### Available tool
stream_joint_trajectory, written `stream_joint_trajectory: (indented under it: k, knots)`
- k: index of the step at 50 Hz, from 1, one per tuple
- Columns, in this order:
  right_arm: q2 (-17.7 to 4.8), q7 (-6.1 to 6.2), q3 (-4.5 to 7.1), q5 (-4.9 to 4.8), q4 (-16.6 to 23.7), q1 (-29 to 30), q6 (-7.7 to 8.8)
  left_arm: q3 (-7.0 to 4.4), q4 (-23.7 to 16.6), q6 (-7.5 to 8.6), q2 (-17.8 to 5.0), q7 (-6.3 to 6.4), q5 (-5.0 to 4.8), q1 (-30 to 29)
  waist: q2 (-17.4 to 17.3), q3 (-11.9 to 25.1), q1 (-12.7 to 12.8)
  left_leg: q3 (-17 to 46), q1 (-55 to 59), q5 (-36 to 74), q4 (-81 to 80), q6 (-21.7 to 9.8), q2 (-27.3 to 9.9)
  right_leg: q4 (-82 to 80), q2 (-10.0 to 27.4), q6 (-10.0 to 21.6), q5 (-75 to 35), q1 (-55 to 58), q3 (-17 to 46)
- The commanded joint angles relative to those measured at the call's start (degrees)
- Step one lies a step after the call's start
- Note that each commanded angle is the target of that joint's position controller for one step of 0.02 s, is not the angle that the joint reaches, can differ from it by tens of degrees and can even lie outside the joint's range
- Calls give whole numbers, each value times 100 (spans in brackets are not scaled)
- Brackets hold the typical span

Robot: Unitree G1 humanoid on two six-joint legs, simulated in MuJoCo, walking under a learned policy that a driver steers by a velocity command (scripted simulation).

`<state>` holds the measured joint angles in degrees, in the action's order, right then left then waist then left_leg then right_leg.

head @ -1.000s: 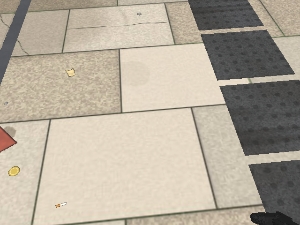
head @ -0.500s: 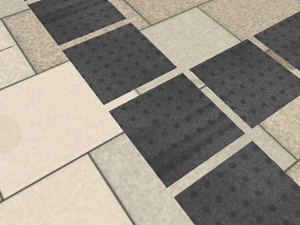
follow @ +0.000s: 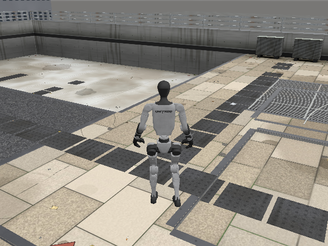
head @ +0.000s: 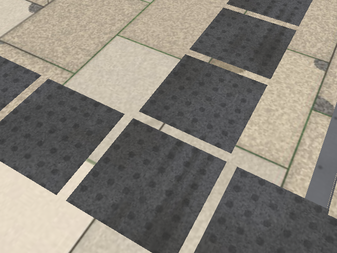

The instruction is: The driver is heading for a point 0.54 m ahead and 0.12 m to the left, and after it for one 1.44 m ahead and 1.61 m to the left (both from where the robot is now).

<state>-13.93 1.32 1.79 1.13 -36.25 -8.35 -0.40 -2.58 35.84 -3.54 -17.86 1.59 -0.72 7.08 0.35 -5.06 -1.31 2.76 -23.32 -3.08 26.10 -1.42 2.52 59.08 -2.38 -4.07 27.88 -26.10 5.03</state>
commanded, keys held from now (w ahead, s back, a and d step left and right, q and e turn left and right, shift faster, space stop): shift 0.46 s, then w+shift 0.54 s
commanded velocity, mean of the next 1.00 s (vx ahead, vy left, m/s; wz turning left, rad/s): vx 0.34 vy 0.00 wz -0.08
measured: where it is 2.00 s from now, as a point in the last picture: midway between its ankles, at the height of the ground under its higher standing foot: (150, 175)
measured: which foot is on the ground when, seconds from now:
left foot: down 0.00-0.52, up 0.54-0.74, down 0.76-1.00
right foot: up 0.00-0.10, down 0.12-0.76, up 0.78-1.00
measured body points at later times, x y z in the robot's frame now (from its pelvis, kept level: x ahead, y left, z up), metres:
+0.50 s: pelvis +0.04 -0.02 +0.00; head +0.04 -0.02 +0.45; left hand +0.17 +0.22 -0.11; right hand +0.15 -0.28 -0.11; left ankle +0.10 +0.11 -0.73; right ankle +0.01 -0.12 -0.73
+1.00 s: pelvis +0.26 +0.07 +0.01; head +0.26 +0.08 +0.46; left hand +0.44 +0.31 -0.09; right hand +0.22 -0.20 -0.11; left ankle +0.18 +0.15 -0.73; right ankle +0.34 -0.08 -0.65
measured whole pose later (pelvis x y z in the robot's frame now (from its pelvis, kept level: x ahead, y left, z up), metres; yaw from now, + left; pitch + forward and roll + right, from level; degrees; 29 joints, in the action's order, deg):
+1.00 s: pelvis +0.26 +0.07 +0.01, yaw -2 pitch +2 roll +1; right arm -13.7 -1.4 1.9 1.0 -50.6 -28.4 4.6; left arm -2.1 41.3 1.9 -16.1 -3.6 2.7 9.9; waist 2.6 3.0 -3.0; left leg -2.6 -1.9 -15.8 15.1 -3.8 3.5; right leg 59.9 5.3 2.1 5.5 -40.1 -0.8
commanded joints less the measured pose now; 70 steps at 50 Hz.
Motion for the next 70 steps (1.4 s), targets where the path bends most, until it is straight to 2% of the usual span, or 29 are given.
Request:
stream_joint_trajectory:
  k: [1, 6, 7, 8, 10, 14, 19, 24, 27, 29, 34, 35, 37, 38, 39, 40, 42, 45, 53, 55, 58, 59, 60, 61, 62, 63, 64, 65, 70]
  knots:
    - [-919, -3, 284, -69, 353, 221, 25, -45, -187, 84, -326, -16, 46, 393, -1077, 1271, 72, 1437, 1071, -611, -969, -1119, -1266, -1139, 95, 124, -231, 554, -284]
    - [-865, 26, 240, -170, 66, -177, -42, -69, 45, 84, -323, -135, 131, 689, -953, 1021, 215, 1221, 179, -2084, -860, -608, -1108, -3177, 46, 737, -1309, 1863, -431]
    - [-718, 7, 192, -117, 37, -243, -2, -77, -30, 103, -500, -125, 229, 703, -421, 963, 205, 864, -322, -2281, -327, -247, -871, -3534, 668, 1000, -1224, 2182, 303]
    - [-453, -21, 142, -72, 233, 8, 79, -106, 70, 138, -658, -140, 338, 607, 1014, 815, 81, -133, -250, -2036, 316, 122, -186, -4059, 1440, 1470, -359, 1234, 1357]
    - [-620, -49, 204, -35, 130, 171, 150, 47, -102, 307, -240, -127, 393, -147, 903, 427, 6, 123, 499, -1368, 695, 264, -347, -4418, 1449, 1445, 3, 433, 1414]
    - [-470, -88, 143, 54, -96, -57, 152, 101, 140, 459, -108, -135, 211, 197, 602, 509, -10, 92, 1218, -324, 126, 312, -423, -3848, 858, 926, -992, 570, 741]
    - [-591, -65, 164, -10, -309, -102, 132, 95, 275, 435, -159, -99, 188, 463, 55, 280, 56, 226, 1113, -571, -45, 139, -456, -3769, 580, 771, -505, 548, 448]
    - [-517, -16, 137, -56, -523, -245, 155, 55, 438, 418, -157, -54, 129, 797, -4, 773, 151, 11, 1166, -1232, 208, 108, -270, -3684, 430, 840, -197, 984, 278]
    - [-636, -78, 196, -330, -231, 394, 305, -193, 493, 468, -888, -59, -6, 1212, 956, -209, 501, -455, -882, -2225, 1578, -24, -105, -5010, 1777, 1750, 2685, 1300, 2314]
    - [-736, -162, 230, -394, -111, 610, 513, -185, 547, 670, -746, -27, -16, 1268, 820, -525, 528, 83, -2170, -2092, 2343, -225, -649, -5234, 2281, 2066, 1836, 2058, 2893]
    - [-523, -379, 105, -273, -273, 395, 713, -219, 432, 750, -756, -153, -97, 958, 685, 210, 353, -523, -368, -1249, 981, -93, -506, -4933, 1448, 1552, -78, 1739, 1008]
    - [-496, -480, 137, 180, -325, 98, 425, -303, 600, 750, -887, -246, 323, 979, 812, 363, 188, -1004, 623, -1086, 654, -45, -169, -4908, 1116, 1466, 220, 1239, 573]
    - [-825, -398, 299, 144, -749, -1235, 288, -263, 652, 768, -658, -286, 327, 930, 272, 484, -457, -1142, 2633, -1294, 602, -50, 59, -3727, 818, 1348, -307, 19, 169]
    - [-1223, -309, 429, 180, -1066, -2572, 343, -187, 579, 793, -416, -283, 377, 632, -721, 872, -1213, -163, 3771, -2279, 207, -190, -675, -1533, 366, 1204, -961, -799, -370]
    - [-1942, -251, 508, 254, -1103, -3197, 427, -24, 115, 869, 241, -262, 258, 349, -2413, 1180, -1260, 3166, 3970, -5167, -1436, -591, -2279, 595, -323, 1011, 547, -2104, -340]
    - [-1646, -227, 424, 225, -902, -2244, 394, -58, 65, 863, -9, -243, 242, 403, -1371, 676, -733, 4516, 3276, -5712, -1994, -924, -2527, 1399, -181, 1109, -131, -2747, 424]
    - [-1190, -258, 323, 101, -735, -1336, 421, -120, 197, 838, -368, -355, 312, 432, -230, 339, -145, 2910, 2412, -4273, -1620, -804, -2138, 1124, 654, 1040, -1291, -2409, 44]
    - [-829, -239, 188, 45, -842, -1301, 535, -77, 345, 676, -242, -517, 403, 579, -632, 213, 68, 1731, 1728, -3210, -2047, -744, -1494, 741, 882, 730, -1787, -1868, -258]
    - [-739, -222, 151, -71, -1308, -2108, 687, 101, -240, 614, -13, -577, 249, -1172, -350, -400, -218, 315, 1962, -507, -2823, -881, -1234, -1590, 735, 634, -3141, -1837, -910]
    - [-687, -177, 109, -85, -1470, -2218, 680, 168, -328, 680, 139, -567, 280, -1416, -226, -536, -213, 162, 2103, 1395, -2592, -861, -1203, -2252, 537, 735, -3245, -1280, -1032]
    - [-1003, -104, 149, -69, -1628, -2224, 621, 127, -163, 801, -7, -403, 326, -871, -539, 110, 75, 177, 2660, 4879, -1196, -629, -1186, -2682, -102, 880, -2873, 104, -1105]
    - [-1298, -20, 235, -292, -1536, -2157, 508, -155, -247, 1008, -580, -321, -167, -297, -920, 797, 600, 507, 2857, 5142, -322, -493, -1400, -2948, 8, 942, -3118, 904, -477]
    - [-1475, 5, 283, -231, -1394, -1584, 407, -249, 53, 1048, -844, -232, -204, 727, -888, 1402, 1269, 338, 2539, 4887, 877, -258, -1147, -3316, 217, 976, -3828, 2070, -466]
    - [-1008, 13, 183, -38, -1024, -1390, 405, -327, 318, 994, -1225, -113, 31, 1755, -441, 2428, 1431, 360, 1068, 2659, 2534, -68, -695, -2471, 1292, 1122, -4995, 4264, 324]
    - [100, -38, -73, -30, -996, -2657, 442, -305, 326, 991, -1426, -158, 309, 1658, 1661, 3512, 507, 504, -962, -3568, 4854, 194, 355, -2260, 3109, 2050, -6855, 6258, 2460]
    - [-704, -44, 101, -244, -1036, -2516, 442, -240, 65, 920, -919, -141, 300, 1491, 1301, 3965, 789, 902, -1187, -3500, 5624, 308, 166, -2873, 2970, 2153, -6111, 5781, 2807]
    - [-959, 2, 230, -422, -802, -1782, 386, -148, -11, 872, -541, -99, 231, 948, 974, 2800, 701, 549, -1589, -3070, 5505, 331, -202, -3124, 2702, 1929, -5872, 4796, 1727]
    - [-902, 55, 246, -398, -715, -1463, 320, -110, 84, 851, -346, -67, 136, 604, 515, 1896, 498, 270, -1662, -2566, 5255, 413, -470, -3368, 2414, 1770, -5775, 3701, 1045]
    - [-376, 62, 297, -330, -372, -1404, -216, -116, 215, 959, -180, -101, 210, -607, 617, 487, -288, -23, -619, -1786, 4318, 535, -1049, -4697, 2063, 1642, -4247, 645, -773]
Keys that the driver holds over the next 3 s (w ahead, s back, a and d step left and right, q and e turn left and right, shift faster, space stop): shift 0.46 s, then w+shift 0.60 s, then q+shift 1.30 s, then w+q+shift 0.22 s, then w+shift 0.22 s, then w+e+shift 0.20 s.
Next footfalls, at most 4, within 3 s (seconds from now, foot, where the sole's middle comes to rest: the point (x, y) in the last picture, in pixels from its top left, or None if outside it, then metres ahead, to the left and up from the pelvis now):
0.12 right None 0.05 -0.12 -0.77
0.76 left None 0.22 0.15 -0.77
1.22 right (185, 200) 0.64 -0.06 -0.77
1.66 left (123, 184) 0.72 0.20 -0.77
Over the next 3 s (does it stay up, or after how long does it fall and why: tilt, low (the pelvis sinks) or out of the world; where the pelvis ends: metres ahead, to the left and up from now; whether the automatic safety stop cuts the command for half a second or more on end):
stays up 0.74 0.41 -0.03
